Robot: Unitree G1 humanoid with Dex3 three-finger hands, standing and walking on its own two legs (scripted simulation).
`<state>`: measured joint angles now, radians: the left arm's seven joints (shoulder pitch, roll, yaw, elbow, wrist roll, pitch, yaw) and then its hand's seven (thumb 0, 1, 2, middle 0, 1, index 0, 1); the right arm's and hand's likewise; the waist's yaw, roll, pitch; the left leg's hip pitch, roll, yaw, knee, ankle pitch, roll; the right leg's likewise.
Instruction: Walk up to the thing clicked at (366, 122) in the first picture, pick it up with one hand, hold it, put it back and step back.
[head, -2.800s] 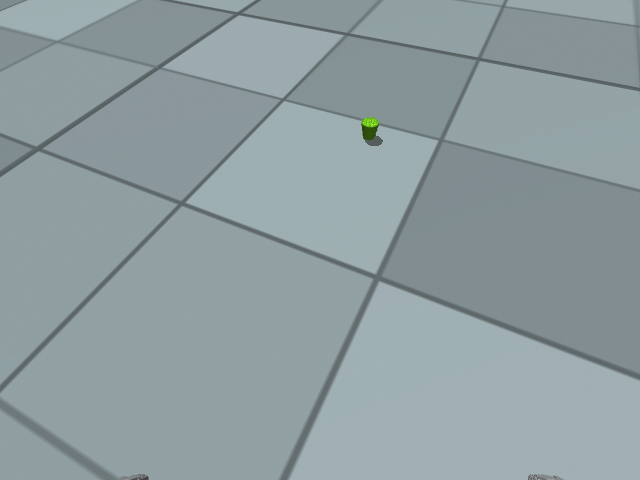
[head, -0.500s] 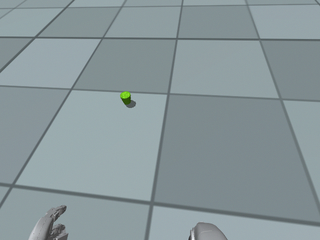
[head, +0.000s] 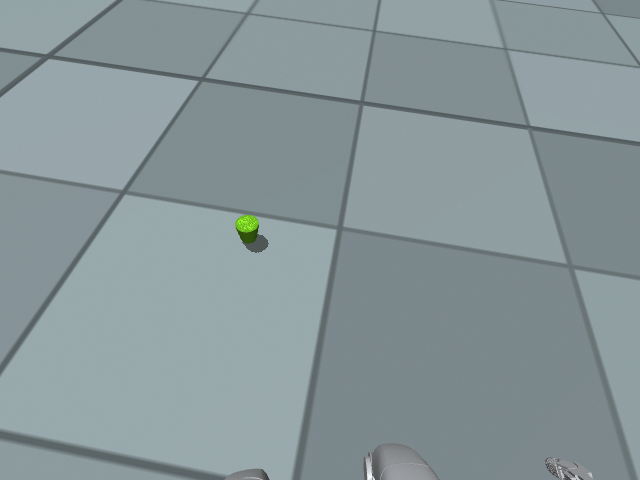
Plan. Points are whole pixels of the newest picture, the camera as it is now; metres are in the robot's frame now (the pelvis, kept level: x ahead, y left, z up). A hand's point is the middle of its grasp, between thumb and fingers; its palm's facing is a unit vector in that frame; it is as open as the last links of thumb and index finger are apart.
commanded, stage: walk up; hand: left
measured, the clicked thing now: (248, 230) +1.04 +0.25 -0.72
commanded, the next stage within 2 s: none
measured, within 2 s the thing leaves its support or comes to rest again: neither
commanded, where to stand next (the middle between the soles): +0.67 +0.01 m, yaw +1 degrees
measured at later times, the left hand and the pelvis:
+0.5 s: hand (183, 335) +0.32 +0.23 -0.11, palm faces -0.01 -0.93 -0.37, open 7.4 cm; pelvis +0.22 -0.03 +0.00, yaw +1 degrees
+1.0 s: hand (162, 279) +0.45 +0.30 -0.14, palm faces -0.04 -0.94 -0.33, open 7.4 cm; pelvis +0.40 +0.02 +0.01, yaw +1 degrees
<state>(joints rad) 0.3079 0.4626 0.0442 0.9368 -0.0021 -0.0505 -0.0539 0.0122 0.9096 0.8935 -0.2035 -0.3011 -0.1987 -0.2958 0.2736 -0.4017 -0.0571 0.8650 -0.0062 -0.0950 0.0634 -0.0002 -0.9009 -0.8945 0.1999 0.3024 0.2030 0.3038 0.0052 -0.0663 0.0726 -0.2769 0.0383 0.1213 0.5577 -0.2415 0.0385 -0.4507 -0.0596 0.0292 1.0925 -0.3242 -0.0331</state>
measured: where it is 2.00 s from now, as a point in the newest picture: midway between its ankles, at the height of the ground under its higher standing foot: (306, 327)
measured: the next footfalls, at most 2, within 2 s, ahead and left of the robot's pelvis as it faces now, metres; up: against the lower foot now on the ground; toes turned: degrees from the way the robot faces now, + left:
right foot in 0.30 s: +0.31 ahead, -0.14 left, +0.00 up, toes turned -5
left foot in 0.74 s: +0.45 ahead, +0.13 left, +0.00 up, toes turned +7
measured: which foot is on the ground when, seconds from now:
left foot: down 0.00-0.32, up 0.34-0.72, down 0.74-1.00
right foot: up 0.00-0.28, down 0.30-0.76, up 0.78-1.00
